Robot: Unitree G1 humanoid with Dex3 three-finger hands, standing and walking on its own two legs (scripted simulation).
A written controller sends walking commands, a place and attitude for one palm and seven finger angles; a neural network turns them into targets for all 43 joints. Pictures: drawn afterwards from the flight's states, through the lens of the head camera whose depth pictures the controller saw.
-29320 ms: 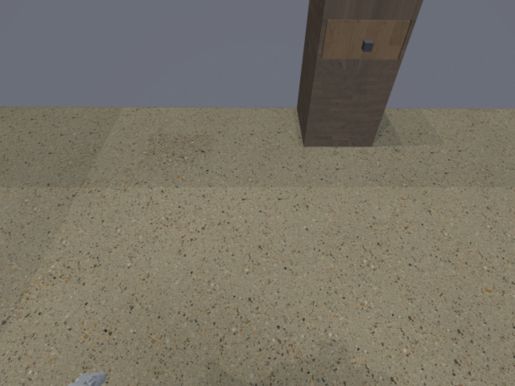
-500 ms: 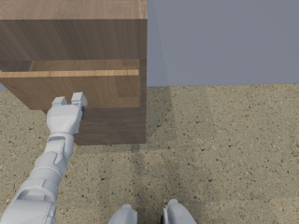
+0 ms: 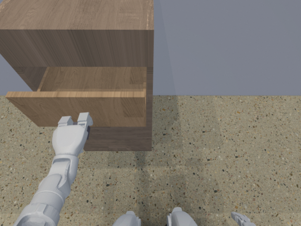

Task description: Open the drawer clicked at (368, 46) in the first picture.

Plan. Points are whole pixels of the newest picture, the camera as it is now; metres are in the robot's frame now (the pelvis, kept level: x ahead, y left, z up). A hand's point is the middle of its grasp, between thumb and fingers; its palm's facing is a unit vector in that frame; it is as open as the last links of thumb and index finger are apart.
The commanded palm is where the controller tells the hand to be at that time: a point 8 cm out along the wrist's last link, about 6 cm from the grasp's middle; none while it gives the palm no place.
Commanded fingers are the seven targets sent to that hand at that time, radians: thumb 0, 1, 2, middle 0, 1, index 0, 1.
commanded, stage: pull the drawer open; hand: left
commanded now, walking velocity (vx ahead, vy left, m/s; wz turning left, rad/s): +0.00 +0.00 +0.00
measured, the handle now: (82, 125) +0.40 +0.23 -0.04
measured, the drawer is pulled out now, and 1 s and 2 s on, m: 0.11 0.23 0.30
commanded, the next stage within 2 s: open the thumb to release the handle in 1.76 s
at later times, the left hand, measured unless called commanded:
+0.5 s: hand (73, 166) +0.28 +0.23 -0.06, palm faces -0.03 -0.05 -1.00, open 7.6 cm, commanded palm +0.26 +0.23 +0.00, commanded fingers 0.00 0.90 0.90 -0.40 -1.35 -0.40 -1.35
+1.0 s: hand (70, 187) +0.23 +0.23 -0.06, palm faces -0.03 -0.06 -1.00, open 7.6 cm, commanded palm +0.20 +0.23 +0.00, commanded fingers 0.00 0.90 0.90 -0.40 -1.35 -0.40 -1.35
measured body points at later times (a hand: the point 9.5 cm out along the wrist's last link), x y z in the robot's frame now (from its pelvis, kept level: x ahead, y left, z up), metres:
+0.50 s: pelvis +0.00 +0.00 +0.00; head +0.08 -0.01 +0.45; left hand +0.28 +0.23 +0.00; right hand +0.16 -0.25 -0.12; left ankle -0.02 +0.09 -0.66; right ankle +0.02 -0.10 -0.66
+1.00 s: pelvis +0.00 -0.01 +0.00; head +0.07 -0.02 +0.44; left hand +0.22 +0.23 +0.00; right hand +0.19 -0.24 -0.12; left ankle -0.02 +0.09 -0.66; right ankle +0.02 -0.10 -0.66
